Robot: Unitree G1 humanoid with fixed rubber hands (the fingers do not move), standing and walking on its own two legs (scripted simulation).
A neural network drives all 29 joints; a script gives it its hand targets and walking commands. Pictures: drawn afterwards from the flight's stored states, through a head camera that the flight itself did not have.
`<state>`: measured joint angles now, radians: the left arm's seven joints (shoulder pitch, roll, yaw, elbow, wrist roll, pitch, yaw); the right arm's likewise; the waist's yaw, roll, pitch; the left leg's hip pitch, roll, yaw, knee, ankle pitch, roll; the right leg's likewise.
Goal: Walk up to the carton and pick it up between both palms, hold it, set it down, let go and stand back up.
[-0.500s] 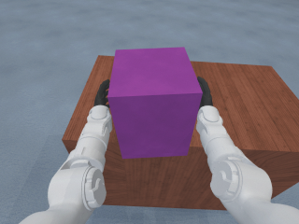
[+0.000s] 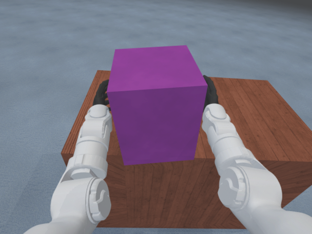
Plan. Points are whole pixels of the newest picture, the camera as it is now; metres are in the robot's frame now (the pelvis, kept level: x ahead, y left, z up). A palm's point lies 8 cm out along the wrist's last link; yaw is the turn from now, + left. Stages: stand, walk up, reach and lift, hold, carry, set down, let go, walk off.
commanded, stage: reach and lift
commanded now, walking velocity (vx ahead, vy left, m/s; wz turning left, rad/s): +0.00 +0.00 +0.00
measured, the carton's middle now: (155, 105) +0.43 -0.01 +0.14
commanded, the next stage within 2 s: hold in 1.76 s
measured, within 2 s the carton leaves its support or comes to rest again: neither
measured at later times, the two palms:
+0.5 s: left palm (88, 95) +0.39 +0.15 +0.20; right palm (209, 83) +0.40 -0.13 +0.24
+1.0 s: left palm (92, 111) +0.36 +0.14 +0.19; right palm (215, 101) +0.36 -0.15 +0.21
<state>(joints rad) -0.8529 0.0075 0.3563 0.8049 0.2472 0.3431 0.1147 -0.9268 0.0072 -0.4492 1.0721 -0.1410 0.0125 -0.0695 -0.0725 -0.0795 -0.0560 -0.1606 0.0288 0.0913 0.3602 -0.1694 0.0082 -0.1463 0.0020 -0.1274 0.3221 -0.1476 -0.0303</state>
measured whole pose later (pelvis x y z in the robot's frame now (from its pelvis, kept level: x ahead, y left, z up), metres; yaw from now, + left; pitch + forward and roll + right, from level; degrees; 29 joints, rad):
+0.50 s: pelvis -0.01 +0.01 +0.00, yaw +1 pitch -3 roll -1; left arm -0.95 0.07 0.28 0.76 0.14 0.57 0.14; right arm -1.10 -0.10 -0.23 1.10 0.13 0.26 -0.14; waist -0.06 -0.05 -0.09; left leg -0.17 0.02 0.08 0.38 -0.16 0.02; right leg -0.14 0.00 -0.14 0.32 -0.13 -0.03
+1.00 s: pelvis -0.01 +0.00 +0.00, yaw +1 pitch -6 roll -1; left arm -0.67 0.03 0.23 0.38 0.13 0.74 0.14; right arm -0.86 -0.10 0.02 0.77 0.31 0.40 -0.21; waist -0.11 -0.01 -0.07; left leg -0.10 0.03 0.07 0.37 -0.17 0.01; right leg -0.06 0.01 -0.15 0.29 -0.13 -0.03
